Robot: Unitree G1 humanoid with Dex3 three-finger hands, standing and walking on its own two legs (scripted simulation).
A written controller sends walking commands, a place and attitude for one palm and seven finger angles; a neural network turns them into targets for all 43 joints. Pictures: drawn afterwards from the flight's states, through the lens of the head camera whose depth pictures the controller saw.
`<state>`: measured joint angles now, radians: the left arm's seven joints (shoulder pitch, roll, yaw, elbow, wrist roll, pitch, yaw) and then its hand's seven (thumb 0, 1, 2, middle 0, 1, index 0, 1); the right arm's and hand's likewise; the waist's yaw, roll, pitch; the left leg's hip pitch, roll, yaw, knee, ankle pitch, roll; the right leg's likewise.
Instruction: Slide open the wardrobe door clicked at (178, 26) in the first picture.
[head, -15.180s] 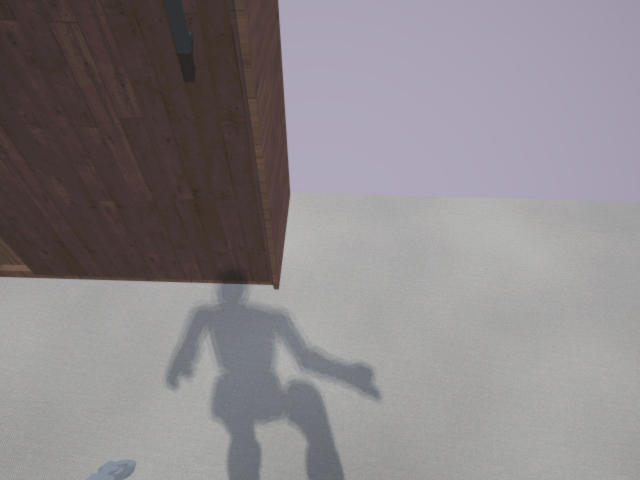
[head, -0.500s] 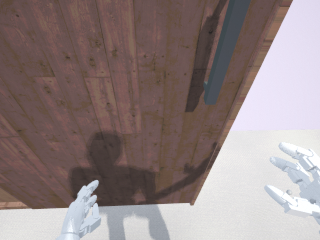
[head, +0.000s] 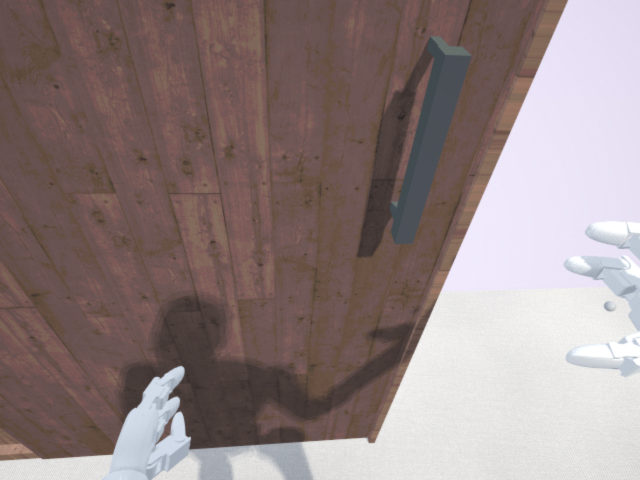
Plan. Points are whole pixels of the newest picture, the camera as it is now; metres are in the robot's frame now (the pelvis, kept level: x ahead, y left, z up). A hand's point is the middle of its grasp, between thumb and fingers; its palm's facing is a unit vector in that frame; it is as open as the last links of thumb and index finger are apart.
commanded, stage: raise the hand with hooked fingers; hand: right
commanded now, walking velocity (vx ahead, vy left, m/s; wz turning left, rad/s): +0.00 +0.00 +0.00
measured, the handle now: (417, 151) +0.39 -0.09 +0.26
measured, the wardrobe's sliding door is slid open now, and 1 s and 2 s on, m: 0.00 0.00 0.00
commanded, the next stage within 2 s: move the hooked fingers beside the handle in 0.88 s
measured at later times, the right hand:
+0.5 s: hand out of the picture +0.28 -0.27 +0.28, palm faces +0.07 +0.98 -0.17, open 14.0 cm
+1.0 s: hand out of the picture +0.28 -0.27 +0.27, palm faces +0.08 +0.98 -0.16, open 14.0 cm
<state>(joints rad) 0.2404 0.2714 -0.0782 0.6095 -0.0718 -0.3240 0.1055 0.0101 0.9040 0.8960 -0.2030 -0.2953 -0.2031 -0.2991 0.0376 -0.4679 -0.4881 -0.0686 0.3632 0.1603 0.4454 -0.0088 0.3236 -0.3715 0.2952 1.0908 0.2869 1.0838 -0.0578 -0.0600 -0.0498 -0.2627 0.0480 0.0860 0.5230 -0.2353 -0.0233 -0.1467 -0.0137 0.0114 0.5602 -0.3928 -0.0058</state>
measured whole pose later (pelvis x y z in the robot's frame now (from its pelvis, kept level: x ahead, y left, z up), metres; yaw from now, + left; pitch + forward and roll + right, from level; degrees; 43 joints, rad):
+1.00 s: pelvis -0.01 +0.01 +0.00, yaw +0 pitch -2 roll +0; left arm 0.20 0.29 -0.10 0.61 -0.10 -0.24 0.09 0.01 0.90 0.90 -0.20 -0.30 -0.20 -0.30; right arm -0.31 -0.60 -0.53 0.08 0.30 0.44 0.48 -0.02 0.50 -0.30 0.31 1.20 0.30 1.20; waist -0.05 -0.09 -0.06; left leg -0.25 0.05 0.09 0.52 -0.22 -0.01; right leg -0.12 -0.01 0.02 0.51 -0.35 0.01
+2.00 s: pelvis +0.00 +0.01 +0.00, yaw +0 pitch -1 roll +0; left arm 0.16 0.26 -0.10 0.62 -0.09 -0.18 0.10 0.01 0.90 0.90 -0.20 -0.30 -0.20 -0.30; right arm -0.42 -0.44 -0.36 0.02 0.27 0.51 0.31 -0.02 0.50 -0.30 0.31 1.20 0.30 1.20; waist -0.04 -0.08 -0.07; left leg -0.28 0.06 0.08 0.55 -0.25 -0.01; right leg -0.13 0.00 0.01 0.50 -0.36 0.01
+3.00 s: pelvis +0.00 +0.01 +0.00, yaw +0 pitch -1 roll -1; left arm 0.17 0.25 -0.09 0.62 -0.09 -0.12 0.10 0.01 0.91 0.90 -0.20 -0.30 -0.20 -0.30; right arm -0.53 -0.35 -0.27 0.09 0.24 0.52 0.19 -0.02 0.50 -0.30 0.32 1.23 0.30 1.20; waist -0.03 -0.07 -0.07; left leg -0.28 0.07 0.08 0.54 -0.24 -0.01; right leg -0.12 0.00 0.01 0.49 -0.35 0.00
